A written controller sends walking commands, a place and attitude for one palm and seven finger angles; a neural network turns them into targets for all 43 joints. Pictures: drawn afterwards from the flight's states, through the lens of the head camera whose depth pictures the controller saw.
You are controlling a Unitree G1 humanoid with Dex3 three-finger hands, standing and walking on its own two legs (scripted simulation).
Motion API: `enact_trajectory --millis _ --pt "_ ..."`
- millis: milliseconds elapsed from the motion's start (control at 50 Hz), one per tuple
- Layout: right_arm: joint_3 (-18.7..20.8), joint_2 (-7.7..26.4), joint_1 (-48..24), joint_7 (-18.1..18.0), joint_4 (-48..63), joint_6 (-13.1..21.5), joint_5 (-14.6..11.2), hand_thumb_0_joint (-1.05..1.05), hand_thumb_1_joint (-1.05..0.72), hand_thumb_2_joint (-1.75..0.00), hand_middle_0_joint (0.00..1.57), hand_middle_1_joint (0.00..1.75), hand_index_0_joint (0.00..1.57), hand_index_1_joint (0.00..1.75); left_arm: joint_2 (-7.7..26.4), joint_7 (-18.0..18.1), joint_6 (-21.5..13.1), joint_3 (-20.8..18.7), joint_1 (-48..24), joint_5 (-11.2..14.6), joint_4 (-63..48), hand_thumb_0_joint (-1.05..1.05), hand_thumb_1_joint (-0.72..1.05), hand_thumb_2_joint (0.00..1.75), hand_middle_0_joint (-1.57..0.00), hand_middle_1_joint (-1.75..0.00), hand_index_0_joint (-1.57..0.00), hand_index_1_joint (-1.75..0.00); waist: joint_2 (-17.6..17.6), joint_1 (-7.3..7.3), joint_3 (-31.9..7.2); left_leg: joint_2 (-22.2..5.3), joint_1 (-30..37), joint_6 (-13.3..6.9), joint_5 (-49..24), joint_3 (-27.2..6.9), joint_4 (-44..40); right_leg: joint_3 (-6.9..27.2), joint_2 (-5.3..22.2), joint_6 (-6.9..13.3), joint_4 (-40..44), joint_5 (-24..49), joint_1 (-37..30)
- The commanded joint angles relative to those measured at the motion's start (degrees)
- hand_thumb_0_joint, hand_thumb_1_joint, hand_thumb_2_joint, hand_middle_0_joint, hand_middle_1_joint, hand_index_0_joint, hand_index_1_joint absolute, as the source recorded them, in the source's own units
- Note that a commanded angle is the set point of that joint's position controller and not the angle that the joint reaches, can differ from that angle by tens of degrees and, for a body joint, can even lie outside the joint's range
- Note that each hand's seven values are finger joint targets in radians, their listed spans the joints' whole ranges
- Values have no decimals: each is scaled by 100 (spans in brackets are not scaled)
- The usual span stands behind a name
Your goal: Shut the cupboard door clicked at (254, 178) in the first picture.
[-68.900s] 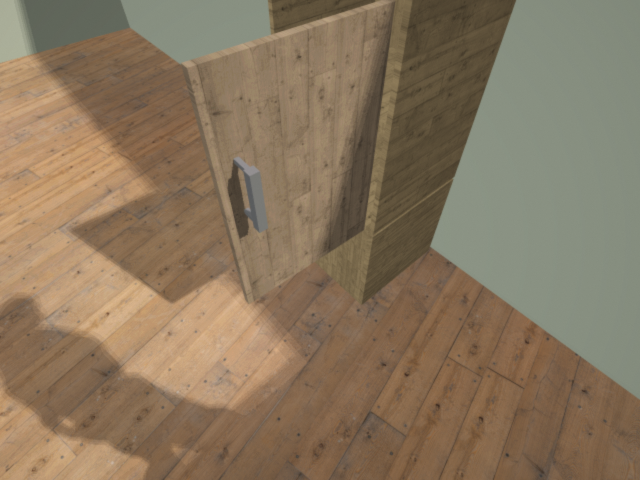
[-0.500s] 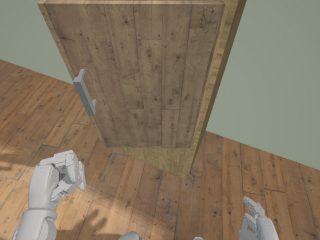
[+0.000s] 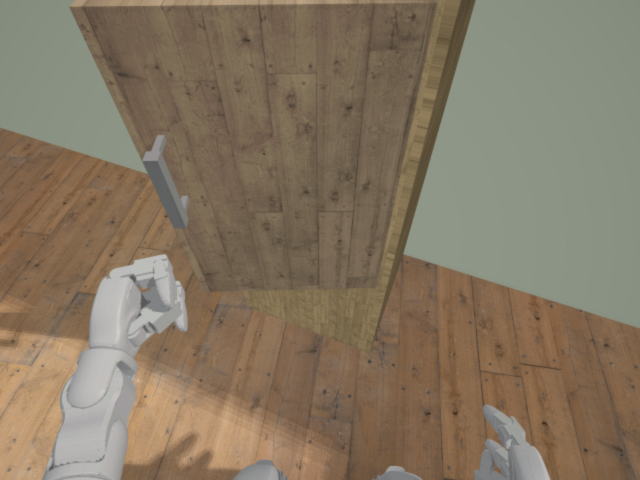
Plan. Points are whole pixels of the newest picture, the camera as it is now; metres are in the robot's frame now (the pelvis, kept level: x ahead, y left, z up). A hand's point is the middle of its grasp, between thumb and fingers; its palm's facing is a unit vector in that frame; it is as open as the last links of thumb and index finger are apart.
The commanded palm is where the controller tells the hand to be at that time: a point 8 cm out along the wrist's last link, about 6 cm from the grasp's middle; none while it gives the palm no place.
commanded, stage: bring the fist close to the handle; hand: left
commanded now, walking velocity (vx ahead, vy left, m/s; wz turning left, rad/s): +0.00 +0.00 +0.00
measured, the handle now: (170, 183) +0.50 +0.25 +0.07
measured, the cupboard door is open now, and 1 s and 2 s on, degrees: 24 24 11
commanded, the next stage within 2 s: push the door shut along its arc in 0.96 s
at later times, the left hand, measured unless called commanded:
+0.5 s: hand (178, 240) +0.39 +0.21 +0.07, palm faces +0.09 -1.00 -0.03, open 3.1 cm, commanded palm +0.37 +0.26 +0.07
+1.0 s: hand (169, 234) +0.41 +0.22 +0.07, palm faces +0.09 -1.00 -0.01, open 3.1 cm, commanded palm +0.38 +0.27 +0.07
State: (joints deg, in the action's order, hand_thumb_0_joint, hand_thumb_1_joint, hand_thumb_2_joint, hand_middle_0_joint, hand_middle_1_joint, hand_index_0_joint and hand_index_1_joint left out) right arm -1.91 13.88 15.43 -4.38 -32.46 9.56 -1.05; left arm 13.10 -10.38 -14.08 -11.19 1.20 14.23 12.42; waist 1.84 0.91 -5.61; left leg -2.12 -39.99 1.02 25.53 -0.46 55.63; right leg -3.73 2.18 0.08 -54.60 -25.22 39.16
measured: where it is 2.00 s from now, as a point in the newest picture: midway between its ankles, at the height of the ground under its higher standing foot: outside the picture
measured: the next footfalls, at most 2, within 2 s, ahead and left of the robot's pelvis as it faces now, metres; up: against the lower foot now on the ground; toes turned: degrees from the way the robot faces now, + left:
none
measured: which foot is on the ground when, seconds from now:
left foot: down 0.00-1.00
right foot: down 0.00-1.00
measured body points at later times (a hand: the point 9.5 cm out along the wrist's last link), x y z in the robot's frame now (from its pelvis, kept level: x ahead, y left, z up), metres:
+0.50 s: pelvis +0.00 +0.00 +0.00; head +0.07 +0.00 +0.45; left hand +0.38 +0.26 +0.08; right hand +0.12 -0.26 -0.11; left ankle +0.02 +0.13 -0.68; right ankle +0.02 -0.12 -0.68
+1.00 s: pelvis +0.01 +0.00 +0.00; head +0.08 +0.01 +0.44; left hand +0.40 +0.28 +0.07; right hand +0.09 -0.26 -0.11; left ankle +0.02 +0.13 -0.68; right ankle +0.02 -0.12 -0.68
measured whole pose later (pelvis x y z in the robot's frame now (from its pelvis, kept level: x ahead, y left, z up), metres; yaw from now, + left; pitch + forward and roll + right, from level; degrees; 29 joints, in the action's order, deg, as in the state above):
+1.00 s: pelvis +0.01 +0.00 +0.00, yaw -1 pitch +14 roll -1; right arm -0.1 14.8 18.6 -3.6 -35.5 2.3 -1.1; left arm 20.1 -14.7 -22.6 -21.7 -24.3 11.9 43.6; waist 0.9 3.2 -6.0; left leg -3.1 -43.7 0.9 25.6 0.3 55.2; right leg -2.9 1.1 0.0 -53.3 -24.3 43.0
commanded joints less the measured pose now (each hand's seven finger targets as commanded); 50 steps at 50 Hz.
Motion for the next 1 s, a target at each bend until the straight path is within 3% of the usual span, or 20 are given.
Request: enact_trajectory --millis 0,100,160,180,240,280,320,340,440,460,540,580,620,680,740,820,880,980 --pt "334 729 -279 -3 677 267 -1 0 -90 -90 20 30 20 30 1040 286 -753 -712 -1722 26 -849 0 90 90 -130 -150 -130 -150 -67 -54 -1194 251 469 -130 -825 -51 -893 156 -227 86 789 804 -739" --pt "390 861 -102 10 545 175 -39 0 -90 -90 20 30 20 30 1180 -67 -750 -560 -2172 -95 -17 0 90 90 -130 -150 -130 -150 -16 63 -1242 231 422 -146 -787 -22 -882 215 -224 95 827 865 -689" --pt "400 886 -22 -27 520 120 -54 0 -90 -90 20 30 20 30 1187 -254 -657 -520 -2719 -5 83 0 90 90 -130 -150 -130 -150 162 86 -1491 238 619 -144 -1020 -39 -897 194 -225 111 809 1171 -773" --pt "422 900 31 -42 517 106 -62 0 -90 -90 20 30 20 30 1296 -251 -646 -658 -2741 46 152 0 90 90 -130 -150 -130 -150 28 75 -1567 230 642 -155 -1138 -48 -875 197 -242 109 814 1282 -849" --pt "414 879 49 -52 445 83 -47 0 -90 -90 20 30 20 30 1370 -184 -738 -771 -3259 86 252 0 90 90 -130 -150 -130 -150 92 61 -1735 223 700 -133 -1276 -64 -856 188 -226 98 738 1449 -854" --pt "424 891 117 -51 391 49 -20 0 -90 -90 20 30 20 30 1586 -83 -878 -971 -3449 37 379 0 90 90 -130 -150 -130 -150 22 40 -1803 212 687 -140 -1394 -78 -820 181 -247 104 670 1541 -870" --pt "426 874 144 -20 323 10 -18 0 -90 -90 20 30 20 30 1531 -25 -953 -897 -3664 -73 679 0 90 90 -130 -150 -130 -150 -16 103 -1755 202 667 -137 -1404 -65 -812 184 -233 93 646 1593 -771" --pt "432 874 162 3 316 -11 -8 0 -90 -90 20 30 20 30 1538 -12 -964 -913 -3617 -106 830 0 90 90 -130 -150 -130 -150 81 66 -1741 212 628 -132 -1376 -41 -815 199 -231 96 651 1582 -787" --pt "446 939 325 0 254 -213 -36 0 -90 -90 20 30 20 30 1907 -160 -820 -1123 -4112 -193 1704 0 90 90 -130 -150 -130 -150 -188 175 -1657 212 334 -161 -1261 17 -791 285 -222 61 744 1608 -866" --pt "444 942 334 -4 283 -246 -45 0 -90 -90 20 30 20 30 1924 -214 -807 -1127 -4197 -182 1762 0 90 90 -130 -150 -130 -150 -28 162 -1689 224 351 -160 -1276 40 -794 299 -219 70 754 1632 -869" --pt "437 934 423 -34 216 -315 -35 0 -90 -90 20 30 20 30 2134 -350 -941 -1276 -4893 -123 2021 0 90 90 -130 -150 -130 -150 13 241 -1917 217 371 -179 -1358 33 -687 346 -237 63 718 1753 -884" --pt "452 954 493 -37 212 -330 -23 0 -90 -90 20 30 20 30 2279 -409 -1056 -1397 -4845 -118 2115 0 90 90 -130 -150 -130 -150 -22 200 -2074 211 368 -197 -1484 19 -634 359 -266 82 663 1866 -960" --pt "477 932 535 9 238 -357 -18 0 -90 -90 20 30 20 30 2119 -488 -1119 -1296 -4578 -122 2096 0 90 90 -130 -150 -130 -150 230 118 -2303 207 539 -171 -1735 35 -628 322 -260 100 580 2128 -978" --pt "510 965 630 65 298 -410 -17 0 -90 -90 20 30 20 30 2032 -569 -1071 -1260 -4108 -78 2194 0 90 90 -130 -150 -130 -150 72 74 -2318 214 542 -189 -1951 37 -638 290 -302 102 580 2334 -1085" --pt "510 994 622 57 286 -503 -57 0 -90 -90 20 30 20 30 2137 -574 -943 -1348 -4328 -38 2296 0 90 90 -130 -150 -130 -150 -198 184 -1952 204 302 -201 -1668 66 -704 309 -281 50 704 2188 -1019" --pt "519 957 573 38 351 -542 -46 0 -90 -90 20 30 20 30 2329 -476 -1070 -1561 -4434 -27 1867 0 90 90 -130 -150 -130 -150 29 110 -2140 222 417 -209 -1716 96 -740 343 -280 59 704 2210 -1142" --pt "498 921 576 31 315 -526 -23 0 -90 -90 20 30 20 30 2219 -417 -1269 -1353 -4709 -122 1665 0 90 90 -130 -150 -130 -150 329 205 -2063 202 592 -209 -1679 49 -724 310 -327 97 660 2030 -894" --pt "507 955 583 34 261 -507 -30 0 -90 -90 20 30 20 30 1905 -476 -1251 -1039 -4633 -136 1912 0 90 90 -130 -150 -130 -150 312 296 -1983 163 760 -170 -1553 -39 -771 206 -350 117 679 1767 -610"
